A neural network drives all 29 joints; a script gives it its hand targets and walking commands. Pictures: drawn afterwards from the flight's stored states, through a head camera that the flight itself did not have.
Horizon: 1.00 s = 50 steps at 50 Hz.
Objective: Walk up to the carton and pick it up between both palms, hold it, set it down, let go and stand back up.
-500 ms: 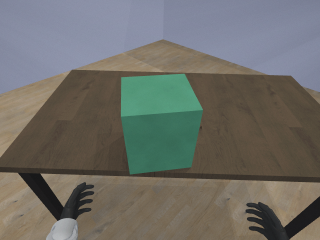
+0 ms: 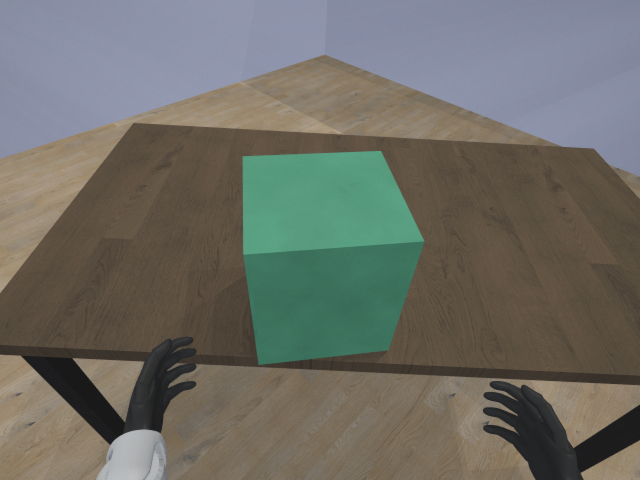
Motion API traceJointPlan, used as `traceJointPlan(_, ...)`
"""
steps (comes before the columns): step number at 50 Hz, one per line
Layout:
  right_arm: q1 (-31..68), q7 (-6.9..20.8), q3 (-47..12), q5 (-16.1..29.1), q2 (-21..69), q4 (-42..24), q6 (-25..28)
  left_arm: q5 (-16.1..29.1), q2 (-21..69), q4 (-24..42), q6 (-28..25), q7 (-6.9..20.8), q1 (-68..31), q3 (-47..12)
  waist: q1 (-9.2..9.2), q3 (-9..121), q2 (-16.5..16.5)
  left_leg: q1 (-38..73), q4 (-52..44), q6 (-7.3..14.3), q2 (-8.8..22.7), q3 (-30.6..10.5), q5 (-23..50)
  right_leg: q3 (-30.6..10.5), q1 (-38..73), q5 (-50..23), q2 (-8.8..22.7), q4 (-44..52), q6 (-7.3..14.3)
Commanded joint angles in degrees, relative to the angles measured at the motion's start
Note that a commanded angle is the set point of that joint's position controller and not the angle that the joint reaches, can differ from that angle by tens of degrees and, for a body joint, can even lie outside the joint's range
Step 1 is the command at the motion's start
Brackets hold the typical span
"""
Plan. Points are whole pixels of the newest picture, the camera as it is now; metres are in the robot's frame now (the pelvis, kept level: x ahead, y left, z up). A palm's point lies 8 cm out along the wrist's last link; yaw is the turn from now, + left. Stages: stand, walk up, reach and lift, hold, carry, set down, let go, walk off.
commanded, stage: reach and lift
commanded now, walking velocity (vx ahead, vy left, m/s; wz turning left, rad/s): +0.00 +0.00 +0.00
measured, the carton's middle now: (319, 258) +0.45 +0.03 +0.04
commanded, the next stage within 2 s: none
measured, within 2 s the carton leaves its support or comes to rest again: neither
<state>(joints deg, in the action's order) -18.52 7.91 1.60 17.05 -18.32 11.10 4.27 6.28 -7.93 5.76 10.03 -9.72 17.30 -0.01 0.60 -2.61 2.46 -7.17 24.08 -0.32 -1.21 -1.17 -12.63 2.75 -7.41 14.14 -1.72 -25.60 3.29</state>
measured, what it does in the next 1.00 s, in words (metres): stands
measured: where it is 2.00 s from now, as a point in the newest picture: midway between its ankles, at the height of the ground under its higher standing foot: outside the picture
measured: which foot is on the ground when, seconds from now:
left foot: down 0.00-1.00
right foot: down 0.00-1.00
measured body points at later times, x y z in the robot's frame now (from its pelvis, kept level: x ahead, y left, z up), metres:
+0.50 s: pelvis +0.00 +0.00 +0.00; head -0.01 +0.00 +0.45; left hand +0.25 +0.20 +0.06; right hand +0.27 -0.23 +0.06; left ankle +0.01 +0.12 -0.74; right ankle +0.00 -0.08 -0.74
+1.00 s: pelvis -0.01 +0.00 +0.00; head -0.01 -0.01 +0.45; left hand +0.28 +0.19 +0.11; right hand +0.34 -0.20 +0.10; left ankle +0.01 +0.12 -0.74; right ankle +0.00 -0.08 -0.74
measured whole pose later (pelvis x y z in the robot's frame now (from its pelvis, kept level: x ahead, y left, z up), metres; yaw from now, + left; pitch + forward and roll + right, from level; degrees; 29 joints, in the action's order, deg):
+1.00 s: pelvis -0.01 +0.00 +0.00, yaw +0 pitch -4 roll +1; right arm 14.8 0.1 1.0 19.9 -18.8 10.2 -17.6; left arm 9.0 -8.8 10.8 38.5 -11.2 -6.6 1.6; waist 2.0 -3.2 -0.7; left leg -7.5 23.1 -0.3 -1.0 -1.2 -11.5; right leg 2.7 -7.8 12.9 -2.0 -24.8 3.3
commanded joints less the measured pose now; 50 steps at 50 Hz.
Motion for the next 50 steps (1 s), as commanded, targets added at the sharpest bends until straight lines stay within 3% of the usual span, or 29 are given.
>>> traceJointPlan(1,-0.67,-0.1,1.81,3.27,-11.57,-18.27,6.77,-0.65,-1.59,13.66,-6.63,-0.47,4.04,-2.5,2.38,10.25,-0.61,10.04,-3.54,-2.72,1.54,-0.43,30.54,-4.32,-0.9,-22.62,-0.4,9.92,-0.98)
traceJointPlan(4,1.8,-0.84,2.14,2.64,-10.57,-21.28,7.28,0.45,-3.2,15.57,-8.09,-0.83,0.62,-2.73,2.38,9.26,0.43,7.26,-4.35,-2.02,1.2,0.13,23.74,-4.83,-1.04,-18.27,-0.19,10.02,-1.29)
traceJointPlan(6,4.7,-0.94,4.17,1.77,-11.42,-19.71,6.3,1.35,-3.15,14.88,-7.22,-1.39,-2.56,-3.56,1.8,6.92,-1.0,6.23,-5.5,-2.26,1.64,-0.1,18.45,-4.42,-3.3,-11.67,-0.69,10.72,-0.14)
traceJointPlan(9,8.82,-1.07,4.93,1.4,-11.16,-17.66,3.01,0.51,-2.87,13.51,-3.92,-2.37,-7.86,-2.58,2.35,4.59,-2.47,4.7,-7.98,-1.84,2.11,0.04,10.0,-5.44,-4.83,-4.89,-0.09,11.75,0.57)
traceJointPlan(10,11.27,-1.32,6.22,0.94,-12.07,-16.68,1.59,1.25,-2.29,12.02,-2.25,-2.42,-10.63,-3.41,1.16,1.85,-2.8,3.71,-9.16,-1.89,2.39,-0.09,5.57,-5.52,-6.33,-2.5,0.03,12.06,0.85)
traceJointPlan(11,13.84,-1.52,6.12,0.5,-11.49,-16.65,0.44,1.08,-3.11,11.61,-0.89,-2.65,-12.99,-2.7,1.93,1.12,-2.63,1.61,-10.16,-1.32,2.36,-0.09,1.07,-5.65,-5.71,0.56,0.22,11.99,0.9)
traceJointPlan(15,23.95,-0.96,6.8,0.62,-10.76,-17.38,-4.56,3.19,-3.58,12.76,3.62,-3.74,-23.75,-3.25,2.2,1.01,-2.42,-3.3,-12.23,-0.4,2.94,0.2,-10.54,-7.34,-7.24,8.3,1.45,11.79,0.56)
traceJointPlan(16,24.3,-1.2,7.08,-0.53,-10.43,-16.42,-5.77,3.6,-3.9,11.26,4.72,-3.83,-24.71,-2.24,2.44,1.73,-0.96,-4.35,-11.9,-0.33,2.75,0.82,-10.48,-8.3,-6.73,9.36,2.24,12.22,0.49)
traceJointPlan(17,24.02,-1.38,6.96,-0.38,-10.55,-17.78,-6.4,3.73,-4.49,13.71,5.36,-4.18,-23.88,-1.2,2.85,1.71,-0.35,-4.38,-11.65,-0.2,2.69,1.46,-8.09,-8.15,-6.08,8.29,2.0,11.82,0.4)
traceJointPlan(19,25.62,-1.67,7.59,0.13,-11.97,-15.86,-8.06,4.16,-5.28,15.98,7.08,-4.34,-25.73,-0.78,1.84,5.3,-1.32,-1.36,-10.74,-0.65,2.78,1.57,-4.01,-7.76,-5.32,3.9,1.7,11.27,0.49)
traceJointPlan(20,25.34,-1.8,6.67,0.19,-12.14,-16.49,-8.66,3.42,-5.4,16.04,7.78,-4.45,-25.22,0.56,2.97,5.94,-0.76,-0.66,-10.8,-0.59,2.71,1.9,-1.21,-7.41,-4.81,2.04,1.27,11.1,0.47)
traceJointPlan(24,27.77,-3.72,4.26,1.78,-12.85,-12.78,-11.07,2.3,-6.05,14.36,12.19,-3.17,-26.38,4.53,3.0,8.68,-0.93,0.55,-8.95,-0.51,1.99,2.29,7.6,-8.48,1.08,-6.7,1.79,10.6,-0.88)
traceJointPlan(26,28.96,-4.86,4.34,2.64,-14.09,-13.29,-11.93,1.2,-6.01,17.54,14.79,-2.97,-26.92,5.64,2.9,11.29,-2.88,3.62,-7.5,-1.3,2.08,2.24,14.52,-7.14,2.31,-13.75,0.64,9.5,-0.73)
traceJointPlan(28,31.25,-6.47,3.73,2.62,-14.12,-12.45,-13.0,1.11,-5.95,17.19,16.58,-1.99,-28.35,7.5,2.59,10.72,-1.86,3.59,-6.73,-1.41,1.53,2.38,17.87,-7.2,4.21,-19.3,0.71,9.11,-1.64)
traceJointPlan(30,31.13,-7.13,2.76,4.21,-14.21,-14.87,-13.23,1.23,-6.08,19.82,17.68,-1.12,-27.62,8.4,2.68,12.75,-1.08,4.76,-5.34,-1.77,1.11,2.35,23.98,-6.69,6.0,-26.6,0.27,8.25,-2.23)
traceJointPlan(33,35.7,-8.54,2.58,4.18,-16.1,-16.99,-13.41,0.92,-6.49,20.55,19.45,-1.01,-30.05,10.97,3.82,13.68,-0.91,4.13,-5.01,-2.17,0.86,3.18,26.18,-6.42,8.26,-29.83,0.06,7.69,-2.69)
traceJointPlan(35,37.21,-8.82,2.17,4.76,-16.27,-18.33,-13.96,1.2,-6.9,20.96,20.73,-0.87,-30.9,11.73,4.14,14.81,-0.5,4.49,-5.11,-2.0,1.03,2.92,26.64,-5.92,8.77,-29.52,-0.31,7.54,-2.63)
traceJointPlan(37,40.67,-9.04,3.3,4.35,-16.96,-15.76,-14.92,1.93,-6.81,21.63,21.58,-1.12,-34.35,10.84,2.83,13.96,-2.23,4.81,-4.9,-2.34,1.24,2.65,25.03,-5.45,6.23,-24.16,-0.6,8.14,-2.08)
traceJointPlan(38,42.36,-8.82,3.4,4.34,-16.38,-17.28,-15.0,1.84,-7.48,22.29,21.24,-1.47,-36.06,11.46,4.09,14.01,-2.83,3.65,-5.44,-1.9,1.23,2.95,23.09,-5.49,5.67,-21.44,-0.63,8.07,-1.98)
traceJointPlan(40,44.14,-8.7,4.12,4.18,-16.47,-15.34,-15.96,2.5,-6.49,21.92,22.95,-1.97,-37.83,10.32,2.83,13.89,-3.72,5.56,-5.37,-2.36,1.95,2.35,23.4,-4.98,2.76,-18.88,-0.89,8.68,-1.38)
traceJointPlan(41,47.44,-8.48,3.64,3.86,-16.77,-13.55,-16.59,2.9,-7.12,18.65,23.3,-1.67,-40.2,11.22,3.83,13.18,-1.42,3.6,-6.1,-1.28,1.84,2.17,19.6,-5.06,2.35,-15.27,-0.86,9.19,-1.48)
traceJointPlan(44,47.88,-7.92,4.15,3.82,-18.1,-8.97,-18.4,2.83,-6.39,16.93,25.55,-1.78,-39.93,10.36,2.72,10.01,-0.66,3.41,-7.41,-0.78,2.52,1.65,16.76,-5.1,1.52,-13.37,-1.04,9.74,-1.41)
traceJointPlan(45,51.73,-8.15,4.6,3.26,-17.75,-6.64,-19.41,2.96,-7.61,14.34,26.4,-1.5,-44.59,10.81,2.7,10.01,-1.0,1.54,-7.81,-0.59,2.22,2.01,13.18,-5.68,1.56,-10.53,-0.65,9.9,-1.19)
traceJointPlan(47,53.18,-7.57,3.47,3.8,-16.96,-3.86,-20.48,2.63,-7.57,12.75,27.11,-1.54,-45.88,11.89,3.83,9.57,-0.01,-0.18,-8.22,-0.08,2.48,1.72,12.37,-5.93,2.33,-10.0,-0.2,9.78,-1.58)
traceJointPlan(50,55.53,-7.47,3.71,3.14,-17.64,-2.56,-21.47,2.33,-8.59,12.59,28.0,-1.71,-48.52,12.56,3.55,11.48,0.69,-1.43,-8.41,0.36,2.5,1.84,11.79,-6.36,4.36,-10.59,-0.37,9.37,-1.81)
